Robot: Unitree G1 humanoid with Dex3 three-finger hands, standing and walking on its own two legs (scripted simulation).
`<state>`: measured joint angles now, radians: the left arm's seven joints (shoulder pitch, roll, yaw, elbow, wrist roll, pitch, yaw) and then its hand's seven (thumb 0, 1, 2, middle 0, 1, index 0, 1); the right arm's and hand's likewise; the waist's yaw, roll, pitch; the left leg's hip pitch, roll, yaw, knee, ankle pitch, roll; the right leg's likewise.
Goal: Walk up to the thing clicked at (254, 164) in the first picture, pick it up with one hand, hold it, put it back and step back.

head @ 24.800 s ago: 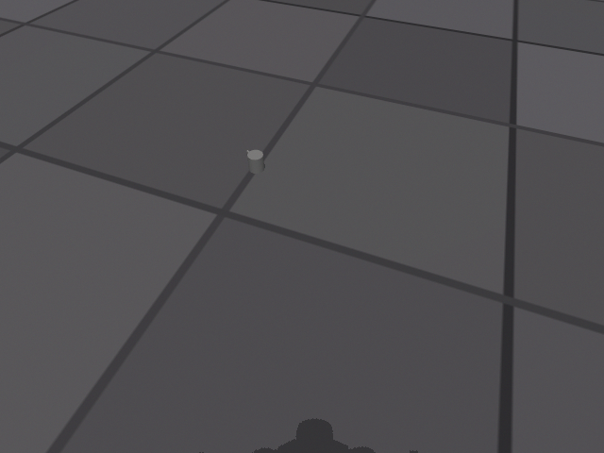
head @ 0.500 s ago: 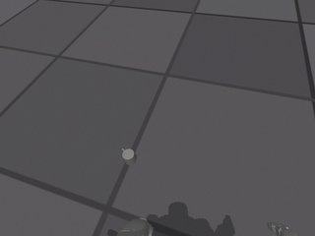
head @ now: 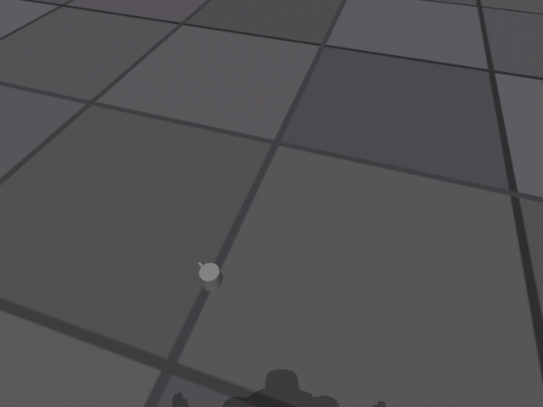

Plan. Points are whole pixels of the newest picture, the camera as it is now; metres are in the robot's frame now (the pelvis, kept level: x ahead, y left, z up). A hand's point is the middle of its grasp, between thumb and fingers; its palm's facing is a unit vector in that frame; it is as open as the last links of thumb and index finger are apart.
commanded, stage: walk up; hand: left
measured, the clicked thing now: (208, 274) +0.69 +0.24 -0.72
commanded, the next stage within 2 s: stand in 0.68 s
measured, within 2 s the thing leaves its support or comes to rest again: neither
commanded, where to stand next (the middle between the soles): +0.30 -0.02 m, yaw +2 degrees
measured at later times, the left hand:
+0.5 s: hand out of the picture +0.12 +0.27 -0.14, palm faces +0.01 -0.94 -0.33, open 7.4 cm
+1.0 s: hand out of the picture +0.10 +0.25 -0.13, palm faces -0.03 -0.94 -0.34, open 7.4 cm
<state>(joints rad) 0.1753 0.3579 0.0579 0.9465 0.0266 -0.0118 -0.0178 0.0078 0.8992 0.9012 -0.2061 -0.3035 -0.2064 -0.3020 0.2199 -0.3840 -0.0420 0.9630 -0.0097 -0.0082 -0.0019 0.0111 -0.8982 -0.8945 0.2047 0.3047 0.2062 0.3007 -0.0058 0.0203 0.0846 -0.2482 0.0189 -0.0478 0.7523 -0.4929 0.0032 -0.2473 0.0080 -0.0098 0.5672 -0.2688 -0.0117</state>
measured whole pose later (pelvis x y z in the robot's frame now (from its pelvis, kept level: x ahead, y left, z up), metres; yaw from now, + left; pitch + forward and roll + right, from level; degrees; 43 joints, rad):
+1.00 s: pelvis +0.01 +0.00 +0.02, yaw -1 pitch -4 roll +0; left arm 0.09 0.35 0.00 1.13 0.01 -0.01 0.00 0.01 0.90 0.90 -0.21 -0.30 -0.21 -0.30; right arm 0.08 -0.34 -0.02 1.14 -0.01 -0.01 0.02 0.01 -0.90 -0.89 0.20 0.30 0.21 0.30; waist 0.00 0.00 0.06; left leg -0.09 0.02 0.02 0.31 -0.16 -0.02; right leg -0.11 0.00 0.02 0.33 -0.15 0.01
